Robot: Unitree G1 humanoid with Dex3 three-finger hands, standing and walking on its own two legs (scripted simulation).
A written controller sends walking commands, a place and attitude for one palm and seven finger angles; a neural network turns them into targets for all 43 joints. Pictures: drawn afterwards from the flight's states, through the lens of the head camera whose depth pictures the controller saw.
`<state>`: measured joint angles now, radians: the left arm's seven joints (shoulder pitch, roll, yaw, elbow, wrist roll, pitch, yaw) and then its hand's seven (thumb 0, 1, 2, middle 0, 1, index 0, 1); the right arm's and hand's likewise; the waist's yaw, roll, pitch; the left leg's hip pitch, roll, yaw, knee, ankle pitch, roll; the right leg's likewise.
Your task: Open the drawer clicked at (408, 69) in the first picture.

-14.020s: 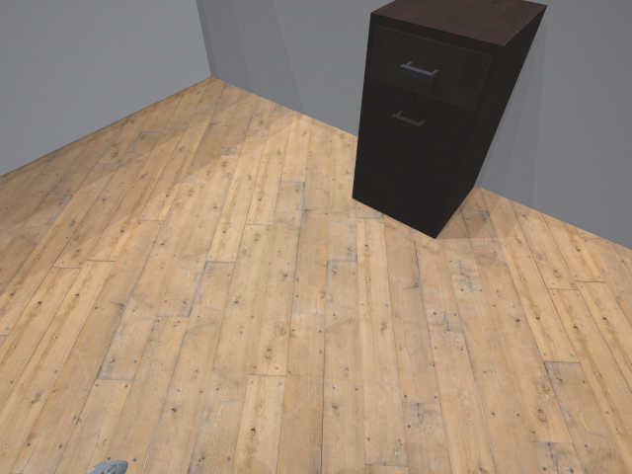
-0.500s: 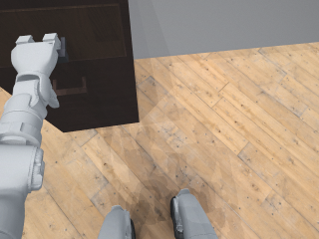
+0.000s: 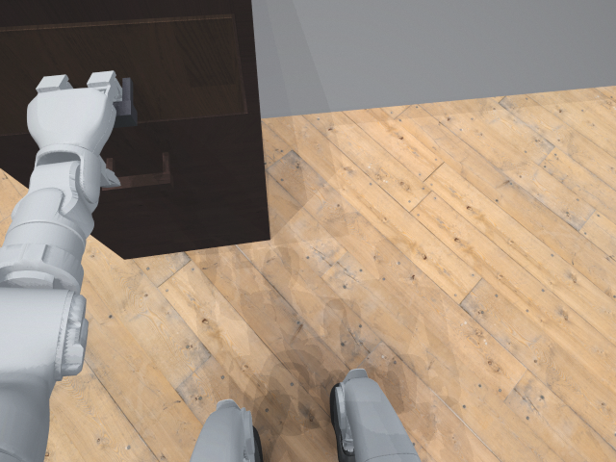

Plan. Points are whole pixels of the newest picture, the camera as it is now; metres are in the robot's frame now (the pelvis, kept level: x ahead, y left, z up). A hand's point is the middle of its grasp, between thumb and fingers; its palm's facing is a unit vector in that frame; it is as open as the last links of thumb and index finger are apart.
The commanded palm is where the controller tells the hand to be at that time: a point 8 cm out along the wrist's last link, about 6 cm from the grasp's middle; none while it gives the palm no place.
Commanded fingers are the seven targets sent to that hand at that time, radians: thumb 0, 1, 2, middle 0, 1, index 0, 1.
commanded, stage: close the thumb around the handle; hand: left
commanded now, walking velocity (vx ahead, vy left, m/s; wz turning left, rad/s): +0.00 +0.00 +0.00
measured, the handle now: (89, 103) +0.58 +0.23 +0.02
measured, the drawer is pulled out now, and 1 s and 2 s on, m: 0.00 0.02 0.07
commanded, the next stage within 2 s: pull the drawer open in 0.40 s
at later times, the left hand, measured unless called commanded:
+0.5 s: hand (95, 147) +0.53 +0.23 +0.00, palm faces -0.06 -0.02 -1.00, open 5.6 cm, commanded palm +0.51 +0.22 +0.04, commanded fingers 0.00 0.90 0.90 -0.40 -1.35 -0.40 -1.35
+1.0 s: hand (95, 158) +0.51 +0.23 -0.01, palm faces -0.05 -0.03 -1.00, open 5.6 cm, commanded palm +0.50 +0.23 +0.04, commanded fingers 0.00 0.90 0.90 -0.40 -1.35 -0.40 -1.35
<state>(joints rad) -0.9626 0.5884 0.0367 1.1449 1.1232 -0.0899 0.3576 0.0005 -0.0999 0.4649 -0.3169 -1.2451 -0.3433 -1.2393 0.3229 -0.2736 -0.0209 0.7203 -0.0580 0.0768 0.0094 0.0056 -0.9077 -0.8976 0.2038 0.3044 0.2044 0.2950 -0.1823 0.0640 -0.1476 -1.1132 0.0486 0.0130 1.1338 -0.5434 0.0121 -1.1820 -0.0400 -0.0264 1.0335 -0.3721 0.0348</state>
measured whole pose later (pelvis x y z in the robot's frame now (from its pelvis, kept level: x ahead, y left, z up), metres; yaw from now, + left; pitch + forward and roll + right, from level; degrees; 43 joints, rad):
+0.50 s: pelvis +0.01 +0.00 +0.00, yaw +0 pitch +30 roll -2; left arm -0.93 0.56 0.03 1.13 1.12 -0.09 0.38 0.00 0.72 0.81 -0.35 -1.35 -0.39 -1.34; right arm 0.33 -0.27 -0.03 0.74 -0.06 0.08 0.02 0.01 -0.91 -0.90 0.20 0.30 0.20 0.30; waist -0.17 0.07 -0.15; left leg -1.08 0.05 0.01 1.11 -0.55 0.01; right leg -1.15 -0.04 -0.03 1.02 -0.38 0.04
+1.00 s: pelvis +0.04 +0.00 +0.02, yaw +0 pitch +28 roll -2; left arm -0.76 0.47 0.01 1.03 1.13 -0.09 0.45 0.00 0.74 0.81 -0.33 -1.36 -0.38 -1.35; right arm 0.29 -0.27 -0.05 0.75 -0.07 0.10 0.03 0.01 -0.91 -0.90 0.20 0.30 0.20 0.30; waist -0.11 0.06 -0.17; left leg -0.96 0.04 0.01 1.03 -0.56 0.01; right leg -1.04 -0.04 -0.02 0.96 -0.40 0.04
